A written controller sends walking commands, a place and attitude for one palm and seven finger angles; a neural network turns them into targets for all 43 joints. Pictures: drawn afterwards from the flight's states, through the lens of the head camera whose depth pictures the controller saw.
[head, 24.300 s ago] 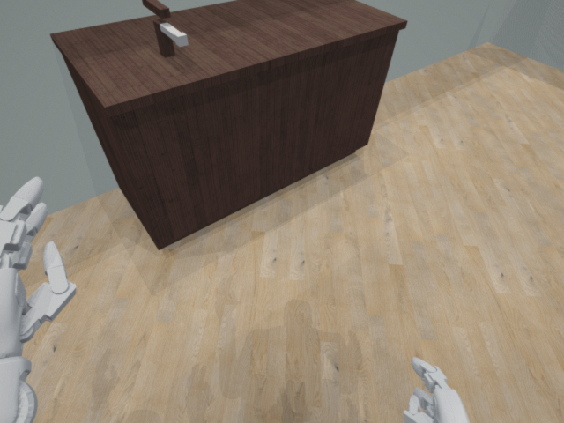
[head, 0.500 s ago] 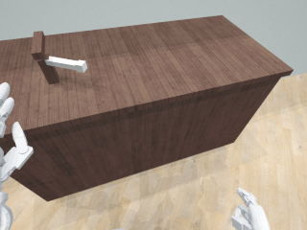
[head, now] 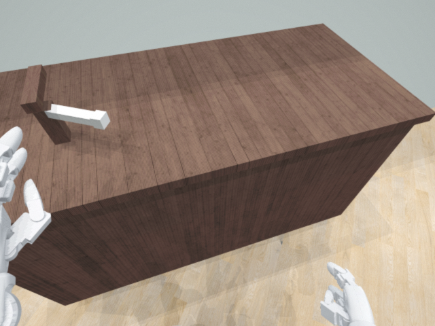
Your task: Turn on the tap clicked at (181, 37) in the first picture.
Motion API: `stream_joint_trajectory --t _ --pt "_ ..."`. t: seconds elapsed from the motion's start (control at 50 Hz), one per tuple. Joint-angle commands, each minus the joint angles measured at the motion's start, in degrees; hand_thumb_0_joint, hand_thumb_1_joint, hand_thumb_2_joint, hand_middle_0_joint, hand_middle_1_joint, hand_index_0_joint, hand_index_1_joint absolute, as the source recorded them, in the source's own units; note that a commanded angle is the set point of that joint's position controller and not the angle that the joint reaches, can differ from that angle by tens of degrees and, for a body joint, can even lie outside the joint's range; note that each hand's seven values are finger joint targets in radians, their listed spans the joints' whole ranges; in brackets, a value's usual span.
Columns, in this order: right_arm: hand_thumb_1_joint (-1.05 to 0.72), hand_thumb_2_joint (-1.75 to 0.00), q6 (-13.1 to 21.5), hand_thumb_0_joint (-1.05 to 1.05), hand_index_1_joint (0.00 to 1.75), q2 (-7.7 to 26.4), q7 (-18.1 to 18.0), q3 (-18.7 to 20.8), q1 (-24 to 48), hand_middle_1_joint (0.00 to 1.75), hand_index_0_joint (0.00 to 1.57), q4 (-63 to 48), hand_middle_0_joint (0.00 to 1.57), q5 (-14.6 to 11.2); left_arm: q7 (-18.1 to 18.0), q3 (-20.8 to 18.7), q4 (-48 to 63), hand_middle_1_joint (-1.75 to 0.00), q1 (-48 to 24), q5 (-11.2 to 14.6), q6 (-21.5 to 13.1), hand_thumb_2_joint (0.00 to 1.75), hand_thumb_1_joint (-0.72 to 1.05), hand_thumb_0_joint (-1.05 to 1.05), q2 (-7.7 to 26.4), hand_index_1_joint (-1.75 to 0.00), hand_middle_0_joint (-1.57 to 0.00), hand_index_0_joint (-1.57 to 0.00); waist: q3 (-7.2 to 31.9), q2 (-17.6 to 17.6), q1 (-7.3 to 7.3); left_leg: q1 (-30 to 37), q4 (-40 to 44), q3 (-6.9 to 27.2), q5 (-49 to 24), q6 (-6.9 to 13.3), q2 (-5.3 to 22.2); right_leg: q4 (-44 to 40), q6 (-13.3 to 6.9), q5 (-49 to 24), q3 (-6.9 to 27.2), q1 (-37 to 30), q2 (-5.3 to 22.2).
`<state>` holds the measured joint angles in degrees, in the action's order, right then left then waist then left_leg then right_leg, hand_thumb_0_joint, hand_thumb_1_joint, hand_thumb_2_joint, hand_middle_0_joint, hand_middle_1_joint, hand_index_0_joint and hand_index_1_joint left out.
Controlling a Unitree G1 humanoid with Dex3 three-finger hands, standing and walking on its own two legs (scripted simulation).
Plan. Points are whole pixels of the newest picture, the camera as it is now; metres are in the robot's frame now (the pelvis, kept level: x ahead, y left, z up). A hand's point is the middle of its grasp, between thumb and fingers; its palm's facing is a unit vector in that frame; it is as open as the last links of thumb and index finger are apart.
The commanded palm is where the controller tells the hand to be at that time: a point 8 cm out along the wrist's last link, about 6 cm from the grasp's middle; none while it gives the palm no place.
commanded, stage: come to a stop and stand still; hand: left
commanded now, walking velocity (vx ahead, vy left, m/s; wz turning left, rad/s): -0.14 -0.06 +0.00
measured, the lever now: (100, 119) +0.49 +0.29 +0.08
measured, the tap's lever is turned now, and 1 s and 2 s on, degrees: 58 58 58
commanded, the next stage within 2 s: look again from close up in 0.62 s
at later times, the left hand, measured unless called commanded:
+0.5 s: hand (42, 234) +0.20 +0.23 +0.16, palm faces +0.42 -0.84 -0.35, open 7.4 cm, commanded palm +0.14 +0.27 +0.18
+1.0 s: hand (2, 232) +0.20 +0.29 +0.16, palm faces +0.37 -0.85 -0.37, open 7.4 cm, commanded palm +0.14 +0.31 +0.18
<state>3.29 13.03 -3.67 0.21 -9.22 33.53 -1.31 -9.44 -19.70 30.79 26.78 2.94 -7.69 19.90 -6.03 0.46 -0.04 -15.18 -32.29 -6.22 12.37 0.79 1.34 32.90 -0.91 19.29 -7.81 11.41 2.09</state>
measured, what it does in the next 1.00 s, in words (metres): stands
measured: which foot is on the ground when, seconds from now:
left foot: down 0.00-1.00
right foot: down 0.00-1.00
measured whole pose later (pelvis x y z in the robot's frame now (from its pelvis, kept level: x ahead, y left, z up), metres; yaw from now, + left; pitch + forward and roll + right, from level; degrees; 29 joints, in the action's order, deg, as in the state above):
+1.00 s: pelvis -0.02 +0.03 +0.01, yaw -1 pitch -1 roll -1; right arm 9.3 10.2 -1.9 -1.9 -14.3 32.5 0.0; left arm -5.6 -20.1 23.8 22.6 1.3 -12.4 21.3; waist -3.3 -2.4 -1.6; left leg -15.2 -26.5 -6.1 10.4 4.5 -1.1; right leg 25.8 0.6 12.9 -1.9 11.7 1.2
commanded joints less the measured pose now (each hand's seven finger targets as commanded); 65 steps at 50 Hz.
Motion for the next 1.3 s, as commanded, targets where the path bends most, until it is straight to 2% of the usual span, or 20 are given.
stream_joint_trajectory --t 0.0,0.04,0.08,0.16,0.2,0.24,0.3,0.4,0.48,0.6,0.62,0.64,0.66,0.68,0.72,0.82,0.88,0.96,1.12,1.28 --pt "-0.90 -0.90 3.9 0.00 0.30 5.1 -0.8 2.0 3.8 0.30 0.20 -10.0 0.20 1.0 -1.0 -6.6 14.4 -0.30 -0.7 -0.7 -4.1 0.90 0.90 0.00 10.8 -0.30 -0.20 -0.20 13.4 12.1 -1.24 11.7 10.6 14.9 -43.3 4.3 14.8 4.0 2.2 4.3 5.2 5.1 0.3" --pt "-0.90 -0.90 5.0 0.00 0.30 5.0 -0.3 2.2 2.5 0.30 0.20 -8.9 0.20 1.6 -1.2 -6.2 14.5 -0.30 -3.9 -1.5 -4.3 0.90 0.90 0.00 10.7 -0.30 -0.20 -0.20 14.3 14.2 -1.04 14.9 10.0 13.3 -49.0 4.7 15.1 5.3 1.7 7.3 5.8 6.5 -0.3" --pt "-0.90 -0.90 5.8 0.00 0.30 5.4 0.2 2.7 1.6 0.30 0.20 -8.6 0.20 1.1 -1.5 -6.5 14.4 -0.30 -3.3 -1.6 -4.0 0.90 0.90 0.00 11.0 -0.30 -0.20 -0.20 16.5 11.6 -0.65 18.3 7.2 10.6 -49.1 3.7 13.8 -0.5 1.6 2.9 5.6 5.4 -0.7" --pt "-0.90 -0.90 5.6 0.00 0.30 5.7 0.3 2.2 3.3 0.30 0.20 -9.2 0.20 0.7 -0.8 -6.1 10.8 -0.30 -0.1 -0.7 -2.9 0.90 0.90 0.00 9.5 -0.30 -0.20 -0.20 14.9 6.7 -0.66 6.6 7.3 7.5 -26.4 1.2 11.3 -9.1 1.6 -10.9 6.5 -4.2 0.2" --pt "-0.90 -0.90 4.7 0.00 0.30 5.3 0.0 2.2 3.6 0.30 0.20 -9.7 0.20 0.3 -0.7 -6.4 9.8 -0.30 1.2 0.1 -2.2 0.90 0.90 0.00 9.4 -0.30 -0.20 -0.20 14.1 0.4 -0.33 1.5 4.2 5.4 -12.4 -0.7 7.5 -11.2 0.2 -23.4 11.5 -5.7 4.0" --pt "-0.90 -0.90 3.9 0.00 0.30 4.4 -0.1 1.6 3.1 0.30 0.20 -9.3 0.20 0.1 -0.8 -5.7 9.1 -0.30 0.3 0.8 -1.8 0.90 0.90 0.00 9.3 -0.30 -0.20 -0.20 14.5 -3.2 0.18 1.3 0.4 4.1 -6.2 -1.6 4.1 -12.5 -1.8 -28.6 15.7 -3.6 8.3" --pt "-0.90 -0.90 3.4 0.00 0.30 4.2 -0.8 1.3 3.3 0.30 0.20 -8.7 0.20 0.3 -1.1 -6.0 8.3 -0.30 -2.0 0.7 -1.5 0.90 0.90 0.00 10.5 -0.30 -0.20 -0.20 13.1 -3.1 0.34 1.5 1.2 4.9 -2.2 -1.3 3.4 -13.5 -2.0 -21.8 15.5 -0.9 8.9" --pt "-0.90 -0.90 3.3 0.00 0.30 4.8 -1.7 1.0 4.6 0.30 0.20 -8.5 0.20 0.8 -0.9 -4.8 7.8 -0.30 -6.0 0.1 -1.6 0.90 0.90 0.00 10.4 -0.30 -0.20 -0.20 8.3 0.3 -0.23 2.6 7.0 6.8 1.2 0.2 5.1 -16.4 -0.1 -4.3 12.7 4.2 4.7" --pt "-0.90 -0.90 4.1 0.00 0.30 5.6 -1.8 1.2 4.6 0.30 0.20 -8.5 0.20 1.0 -1.2 -4.1 8.7 -0.30 -8.5 -0.4 -2.1 0.90 0.90 0.00 10.3 -0.30 -0.20 -0.20 8.3 3.9 -0.53 1.1 10.1 7.8 3.0 0.4 5.4 -15.8 0.3 -4.6 11.1 1.4 2.9" --pt "-0.90 -0.90 5.0 0.00 0.30 5.6 -1.5 1.4 3.6 0.30 0.20 -8.4 0.20 1.1 -1.4 -4.2 8.6 -0.30 -4.7 -0.5 -2.5 0.90 0.90 0.00 9.5 -0.30 -0.20 -0.20 11.3 3.8 -0.74 1.4 10.8 8.1 -2.6 0.2 5.7 -13.5 0.6 -11.2 9.2 -3.1 1.7" --pt "-0.90 -0.90 7.0 0.00 0.30 7.6 -0.8 3.3 -3.7 0.30 0.20 -7.9 0.20 3.6 -0.1 -38.6 22.4 -0.30 -63.5 -8.3 -9.2 0.90 0.90 0.00 57.1 -0.30 -0.20 -0.20 0.0 -9.3 -2.73 -6.7 -0.4 4.5 -3.0 0.8 5.2 -22.3 5.7 -20.4 14.6 8.1 5.8" --pt "-0.90 -0.90 6.3 0.00 0.30 0.8 -0.4 0.2 -0.1 0.30 0.20 -3.6 0.20 2.0 2.5 -16.4 -11.0 -0.30 -31.0 -3.7 -6.7 0.90 0.90 0.00 22.9 -0.30 -0.20 -0.20 11.4 -9.4 -1.24 1.4 -0.3 5.4 -4.3 0.8 -1.6 -16.1 -1.8 -18.5 15.8 5.7 8.2" --pt "-0.90 -0.90 7.5 0.00 0.30 4.6 0.2 2.6 -0.5 0.30 0.20 -8.2 0.20 0.8 3.8 -8.9 -13.8 -0.30 -15.8 -1.6 -7.1 0.90 0.90 0.00 12.3 -0.30 -0.20 -0.20 11.3 -2.0 -3.81 3.5 2.5 4.4 -4.7 -0.2 0.2 -16.3 -0.5 -20.5 19.2 2.7 7.2" --pt "-0.90 -0.90 8.2 0.00 0.30 5.3 1.7 3.1 -1.0 0.30 0.20 -9.1 0.20 0.2 4.2 -3.2 -10.2 -0.30 -10.3 0.1 -8.3 0.90 0.90 0.00 4.5 -0.30 -0.20 -0.20 14.7 8.4 -2.72 4.4 5.9 3.8 -6.6 -0.1 0.7 -12.9 -0.5 -21.4 15.7 -3.6 6.3" --pt "-0.90 -0.90 8.5 0.00 0.30 6.0 3.0 2.9 0.7 0.30 0.20 -9.6 0.20 0.2 3.7 -2.9 2.3 -0.30 -7.3 0.2 -9.0 0.90 0.90 0.00 7.9 -0.30 -0.20 -0.20 15.5 8.2 -3.09 5.9 8.6 6.1 -8.3 0.9 3.1 -10.7 1.2 -14.0 12.2 -3.4 3.4" --pt "-0.90 -0.90 8.7 0.00 0.30 5.8 2.0 1.8 1.9 0.30 0.20 -10.9 0.20 0.7 2.6 -7.8 5.1 -0.30 -5.3 -0.4 -8.3 0.90 0.90 0.00 11.8 -0.30 -0.20 -0.20 9.3 -2.2 -2.15 -1.4 15.7 11.0 12.1 1.4 5.2 -12.1 0.5 1.3 9.6 -0.1 0.1" --pt "-0.90 -0.90 8.8 0.00 0.30 5.9 0.8 1.4 2.4 0.30 0.20 -11.0 0.20 1.1 2.1 -11.3 8.2 -0.30 -12.5 -0.9 -9.1 0.90 0.90 0.00 15.2 -0.30 -0.20 -0.20 8.1 2.6 -1.58 -1.9 18.7 12.1 15.8 1.6 5.9 -10.3 0.4 1.0 8.5 0.0 -1.0" --pt "-0.90 -0.90 10.0 0.00 0.30 5.2 1.0 0.9 1.5 0.30 0.20 -10.2 0.20 1.5 2.0 -7.6 7.9 -0.30 -15.0 -1.6 -9.7 0.90 0.90 0.00 11.2 -0.30 -0.20 -0.20 10.5 8.9 -1.70 0.2 18.8 12.1 13.9 1.7 6.8 -8.0 0.0 -3.7 8.1 -2.6 -1.1" --pt "-0.90 -0.90 9.4 0.00 0.30 5.6 2.2 1.0 1.0 0.30 0.20 -8.5 0.20 2.1 2.2 -3.3 5.1 -0.30 -12.7 -2.3 -8.1 0.90 0.90 0.00 7.0 -0.30 -0.20 -0.20 11.2 5.3 -1.35 5.7 17.3 12.0 2.5 -1.5 6.0 -9.7 0.0 -7.1 7.1 -0.7 -2.4" --pt "-0.90 -0.90 6.6 0.00 0.30 5.3 1.5 0.8 2.4 0.30 0.20 -10.2 0.20 2.3 1.7 -7.8 8.6 -0.30 -10.5 -0.9 -6.5 0.90 0.90 0.00 11.4 -0.30 -0.20 -0.20 11.6 6.4 -1.08 8.8 14.8 13.5 2.8 0.4 7.8 -7.6 -1.1 -3.4 4.4 2.6 -3.4"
